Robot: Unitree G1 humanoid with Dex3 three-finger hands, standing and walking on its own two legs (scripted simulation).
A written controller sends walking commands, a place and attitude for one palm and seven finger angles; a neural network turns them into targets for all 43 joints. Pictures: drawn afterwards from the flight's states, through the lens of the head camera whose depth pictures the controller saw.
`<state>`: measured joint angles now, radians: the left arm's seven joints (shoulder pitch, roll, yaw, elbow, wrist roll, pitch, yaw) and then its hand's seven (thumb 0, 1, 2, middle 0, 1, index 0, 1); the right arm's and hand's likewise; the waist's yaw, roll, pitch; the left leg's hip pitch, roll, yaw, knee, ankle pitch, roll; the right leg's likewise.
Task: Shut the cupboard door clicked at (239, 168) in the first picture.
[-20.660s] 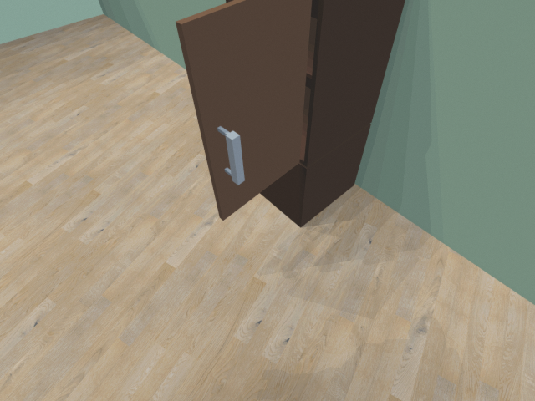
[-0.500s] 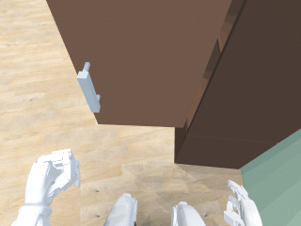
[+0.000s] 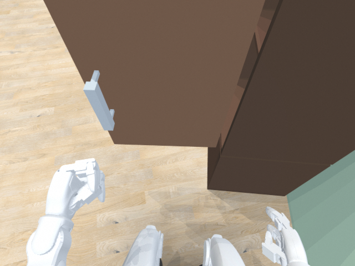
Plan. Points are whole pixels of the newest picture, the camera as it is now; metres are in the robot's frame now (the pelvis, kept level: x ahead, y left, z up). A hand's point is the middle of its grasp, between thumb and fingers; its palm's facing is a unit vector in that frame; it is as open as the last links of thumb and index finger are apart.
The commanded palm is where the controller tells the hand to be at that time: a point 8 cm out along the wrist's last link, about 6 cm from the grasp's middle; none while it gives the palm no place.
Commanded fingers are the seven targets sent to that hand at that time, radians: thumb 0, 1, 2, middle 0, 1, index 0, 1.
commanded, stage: bring the fist close to the handle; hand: left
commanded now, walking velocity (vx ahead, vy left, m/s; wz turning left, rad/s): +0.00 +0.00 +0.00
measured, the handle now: (103, 102) +0.48 +0.23 +0.05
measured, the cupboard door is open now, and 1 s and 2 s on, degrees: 93 93 85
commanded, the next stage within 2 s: push the door shut along its arc in 1.10 s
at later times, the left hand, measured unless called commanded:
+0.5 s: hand (106, 151) +0.34 +0.18 +0.06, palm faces +0.02 -1.00 -0.02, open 3.1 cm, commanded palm +0.31 +0.23 +0.05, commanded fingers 0.00 0.90 0.90 -1.30 -1.50 -1.30 -1.50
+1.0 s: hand (107, 145) +0.36 +0.19 +0.05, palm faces +0.03 -1.00 -0.03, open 3.1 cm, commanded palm +0.34 +0.24 +0.05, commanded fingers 0.00 0.90 0.90 -1.30 -1.50 -1.30 -1.50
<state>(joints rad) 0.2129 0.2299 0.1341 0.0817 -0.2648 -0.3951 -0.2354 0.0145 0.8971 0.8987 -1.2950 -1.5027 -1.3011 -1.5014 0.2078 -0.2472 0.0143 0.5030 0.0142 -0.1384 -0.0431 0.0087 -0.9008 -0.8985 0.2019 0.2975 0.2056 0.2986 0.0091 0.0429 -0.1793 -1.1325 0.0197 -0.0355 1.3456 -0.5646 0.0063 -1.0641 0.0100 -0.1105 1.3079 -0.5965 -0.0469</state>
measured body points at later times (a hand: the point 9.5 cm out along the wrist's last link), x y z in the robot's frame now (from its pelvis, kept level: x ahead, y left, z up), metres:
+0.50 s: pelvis +0.00 +0.01 +0.01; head +0.10 +0.02 +0.45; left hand +0.33 +0.23 +0.06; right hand +0.16 -0.24 -0.09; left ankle +0.04 +0.11 -0.61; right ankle +0.02 -0.10 -0.61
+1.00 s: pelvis +0.00 +0.01 +0.02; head +0.10 +0.01 +0.46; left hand +0.35 +0.24 +0.05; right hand +0.13 -0.25 -0.09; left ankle +0.04 +0.11 -0.61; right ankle +0.02 -0.10 -0.61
